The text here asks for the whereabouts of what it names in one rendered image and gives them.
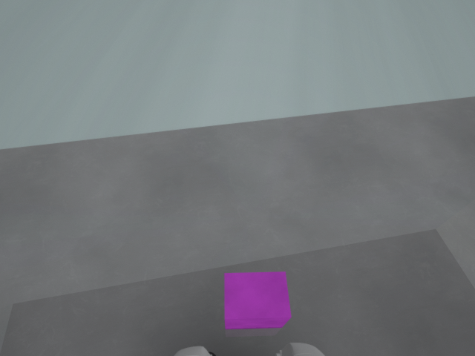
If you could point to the carton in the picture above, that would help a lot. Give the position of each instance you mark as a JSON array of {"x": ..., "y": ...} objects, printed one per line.
[{"x": 256, "y": 300}]

